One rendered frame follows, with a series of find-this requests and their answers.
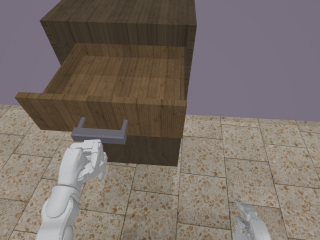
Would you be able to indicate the robot left forearm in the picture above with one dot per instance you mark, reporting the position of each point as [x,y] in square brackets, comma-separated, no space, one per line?
[58,214]

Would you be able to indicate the cabinet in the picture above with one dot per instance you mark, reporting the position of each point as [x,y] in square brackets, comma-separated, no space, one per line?
[170,23]

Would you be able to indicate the right robot hand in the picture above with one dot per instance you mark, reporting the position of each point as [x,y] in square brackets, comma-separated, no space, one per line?
[253,227]

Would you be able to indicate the handle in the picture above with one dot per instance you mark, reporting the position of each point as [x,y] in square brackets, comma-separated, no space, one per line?
[108,136]

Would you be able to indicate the left robot hand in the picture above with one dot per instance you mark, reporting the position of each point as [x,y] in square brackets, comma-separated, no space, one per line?
[89,155]

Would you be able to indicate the drawer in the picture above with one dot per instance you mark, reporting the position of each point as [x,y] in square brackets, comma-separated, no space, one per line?
[110,83]

